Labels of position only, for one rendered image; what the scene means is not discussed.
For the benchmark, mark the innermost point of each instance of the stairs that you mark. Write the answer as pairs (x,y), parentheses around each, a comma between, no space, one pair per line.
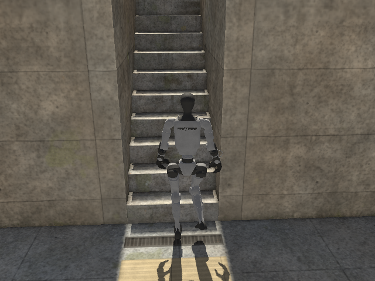
(169,61)

